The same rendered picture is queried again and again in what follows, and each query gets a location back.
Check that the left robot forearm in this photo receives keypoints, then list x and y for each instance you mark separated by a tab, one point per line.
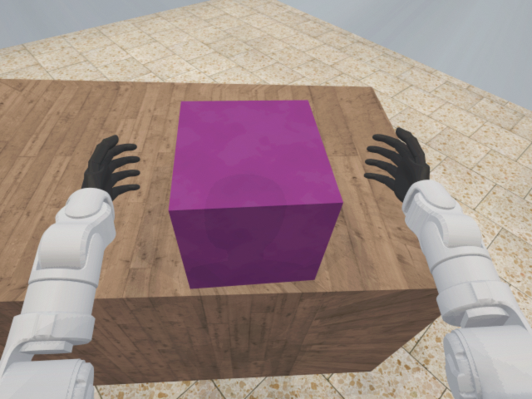
56	313

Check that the left robot hand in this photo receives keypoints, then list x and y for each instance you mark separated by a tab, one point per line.
101	165

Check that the pedestal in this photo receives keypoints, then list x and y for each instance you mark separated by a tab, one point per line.
372	294

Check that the robot right upper arm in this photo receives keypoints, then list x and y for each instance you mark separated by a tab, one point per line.
489	362

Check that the carton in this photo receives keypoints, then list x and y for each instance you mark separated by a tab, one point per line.
253	197

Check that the robot left upper arm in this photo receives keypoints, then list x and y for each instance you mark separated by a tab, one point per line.
51	379

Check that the right robot hand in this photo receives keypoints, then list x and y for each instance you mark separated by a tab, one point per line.
411	162

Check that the right robot forearm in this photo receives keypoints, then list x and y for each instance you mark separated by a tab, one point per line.
471	294

